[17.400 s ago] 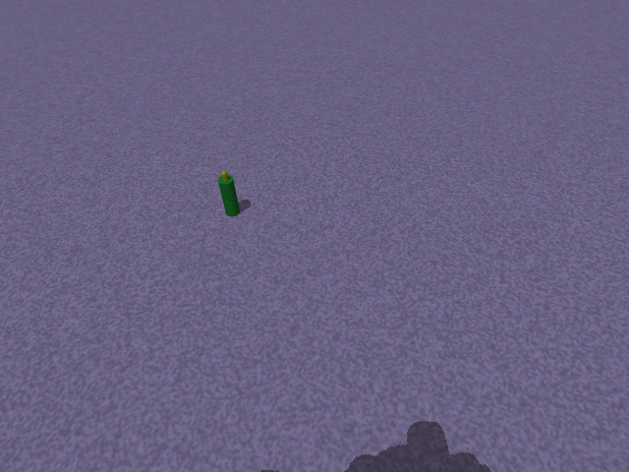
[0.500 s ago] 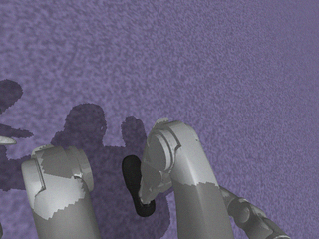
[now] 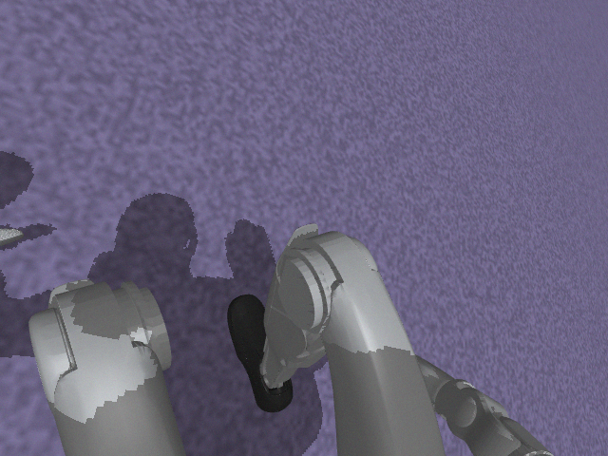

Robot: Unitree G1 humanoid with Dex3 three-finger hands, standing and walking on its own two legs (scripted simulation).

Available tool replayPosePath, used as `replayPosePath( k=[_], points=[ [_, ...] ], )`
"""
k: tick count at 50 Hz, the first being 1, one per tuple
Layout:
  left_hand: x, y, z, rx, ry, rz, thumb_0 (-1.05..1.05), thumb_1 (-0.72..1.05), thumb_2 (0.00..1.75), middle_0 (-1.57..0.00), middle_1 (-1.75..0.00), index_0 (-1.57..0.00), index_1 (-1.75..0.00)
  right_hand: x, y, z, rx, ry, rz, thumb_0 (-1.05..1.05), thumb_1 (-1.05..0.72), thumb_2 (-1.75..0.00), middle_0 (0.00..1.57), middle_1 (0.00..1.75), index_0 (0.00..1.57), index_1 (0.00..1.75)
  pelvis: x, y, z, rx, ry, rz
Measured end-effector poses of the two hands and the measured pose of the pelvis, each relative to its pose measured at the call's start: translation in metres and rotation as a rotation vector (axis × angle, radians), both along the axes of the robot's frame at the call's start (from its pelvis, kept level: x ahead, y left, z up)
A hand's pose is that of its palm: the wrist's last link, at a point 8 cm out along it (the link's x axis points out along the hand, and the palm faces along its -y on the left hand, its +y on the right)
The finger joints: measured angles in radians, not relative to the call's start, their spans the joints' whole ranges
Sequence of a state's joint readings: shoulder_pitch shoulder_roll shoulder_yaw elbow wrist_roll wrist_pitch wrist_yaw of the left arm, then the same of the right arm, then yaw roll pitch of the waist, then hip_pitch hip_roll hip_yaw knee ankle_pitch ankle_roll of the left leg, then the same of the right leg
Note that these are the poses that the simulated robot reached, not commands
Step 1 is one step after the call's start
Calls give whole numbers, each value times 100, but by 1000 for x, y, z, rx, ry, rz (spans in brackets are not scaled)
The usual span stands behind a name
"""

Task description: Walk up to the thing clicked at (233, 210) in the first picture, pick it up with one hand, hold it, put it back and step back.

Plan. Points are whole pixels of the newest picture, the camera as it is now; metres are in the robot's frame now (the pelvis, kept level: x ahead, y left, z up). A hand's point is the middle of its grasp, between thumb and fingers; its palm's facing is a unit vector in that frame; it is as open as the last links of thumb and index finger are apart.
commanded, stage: close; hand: left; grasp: from the side
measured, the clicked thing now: out of the picture +0.46 +0.27 -0.17
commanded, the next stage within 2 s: settle in 0.34 s
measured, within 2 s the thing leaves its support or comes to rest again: leaves its support in 0.74 s
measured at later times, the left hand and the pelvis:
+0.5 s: hand out of the picture +0.46 +0.27 -0.17, palm faces +0.33 -0.94 -0.02, open 9.0 cm; pelvis +0.00 +0.00 +0.00, yaw +0 degrees
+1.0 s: hand out of the picture +0.45 +0.29 -0.10, palm faces +0.29 -0.96 -0.05, open 9.2 cm; pelvis +0.01 +0.00 +0.02, yaw +2 degrees
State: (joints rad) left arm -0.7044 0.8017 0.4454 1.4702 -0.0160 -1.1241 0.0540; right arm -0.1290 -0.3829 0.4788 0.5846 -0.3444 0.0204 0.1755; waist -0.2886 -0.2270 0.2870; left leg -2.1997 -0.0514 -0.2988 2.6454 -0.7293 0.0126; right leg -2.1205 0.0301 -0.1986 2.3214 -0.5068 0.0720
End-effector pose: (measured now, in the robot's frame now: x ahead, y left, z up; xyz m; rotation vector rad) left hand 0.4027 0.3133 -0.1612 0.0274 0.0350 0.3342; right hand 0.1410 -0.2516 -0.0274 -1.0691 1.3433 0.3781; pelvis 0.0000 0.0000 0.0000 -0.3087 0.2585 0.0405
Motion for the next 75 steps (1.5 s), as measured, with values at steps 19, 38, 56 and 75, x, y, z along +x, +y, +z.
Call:
replayPosePath(
  k=[19,38,56,75],
  points=[
    [14,-4,-7,-16,-6,-3,0,9,61,-68,-64,-64,-65,5,4,4,-26,21,7,0,-90,-90,21,30,20,30,3,2,3,-17,10,-3],
    [12,-3,1,-24,6,-15,0,-19,95,-74,-100,-74,-104,-11,-2,2,-22,53,-51,0,-92,-90,21,30,20,30,3,-1,8,-6,26,1],
    [5,31,95,32,-29,-42,0,-28,109,-75,-107,-74,-110,9,0,5,91,-68,-182,0,-91,-90,21,30,20,30,8,-2,31,31,140,37],
    [3,24,158,36,20,-55,0,-29,110,-76,-105,-75,-108,40,4,-5,229,-150,-325,0,-90,-90,21,30,20,30,23,-12,57,108,278,73]
  ],
)
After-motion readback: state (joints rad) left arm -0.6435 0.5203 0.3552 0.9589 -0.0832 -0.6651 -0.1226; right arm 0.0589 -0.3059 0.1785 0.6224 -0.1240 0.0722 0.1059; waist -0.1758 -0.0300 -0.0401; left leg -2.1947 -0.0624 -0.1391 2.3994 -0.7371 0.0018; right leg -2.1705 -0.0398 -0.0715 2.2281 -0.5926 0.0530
